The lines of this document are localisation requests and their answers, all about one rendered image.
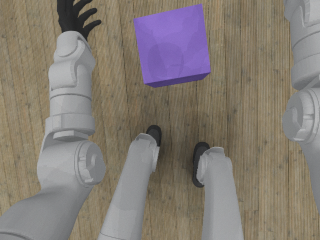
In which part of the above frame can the robot shin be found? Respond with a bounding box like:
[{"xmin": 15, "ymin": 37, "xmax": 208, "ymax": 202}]
[
  {"xmin": 128, "ymin": 133, "xmax": 157, "ymax": 153},
  {"xmin": 196, "ymin": 147, "xmax": 233, "ymax": 183}
]

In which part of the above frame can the carton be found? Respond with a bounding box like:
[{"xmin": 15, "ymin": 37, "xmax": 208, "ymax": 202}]
[{"xmin": 133, "ymin": 3, "xmax": 211, "ymax": 88}]

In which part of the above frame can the left robot hand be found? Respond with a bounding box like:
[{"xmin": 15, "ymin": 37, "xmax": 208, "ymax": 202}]
[{"xmin": 57, "ymin": 0, "xmax": 102, "ymax": 42}]

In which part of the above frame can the robot right forearm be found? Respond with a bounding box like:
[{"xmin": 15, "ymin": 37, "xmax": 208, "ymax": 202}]
[{"xmin": 283, "ymin": 0, "xmax": 320, "ymax": 91}]

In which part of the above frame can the left robot upper arm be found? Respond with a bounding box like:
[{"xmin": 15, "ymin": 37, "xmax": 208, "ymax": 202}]
[{"xmin": 0, "ymin": 140, "xmax": 106, "ymax": 240}]

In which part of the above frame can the right robot upper arm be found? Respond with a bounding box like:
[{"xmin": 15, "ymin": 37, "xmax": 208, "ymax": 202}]
[{"xmin": 282, "ymin": 87, "xmax": 320, "ymax": 216}]

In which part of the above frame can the right robot shin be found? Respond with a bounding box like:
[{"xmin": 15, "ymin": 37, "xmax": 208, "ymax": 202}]
[{"xmin": 196, "ymin": 147, "xmax": 233, "ymax": 183}]

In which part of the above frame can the robot left forearm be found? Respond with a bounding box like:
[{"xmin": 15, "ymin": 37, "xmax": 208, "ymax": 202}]
[{"xmin": 37, "ymin": 31, "xmax": 96, "ymax": 182}]

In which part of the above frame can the left robot shin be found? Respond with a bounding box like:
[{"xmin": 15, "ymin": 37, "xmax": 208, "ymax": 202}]
[{"xmin": 128, "ymin": 133, "xmax": 157, "ymax": 153}]

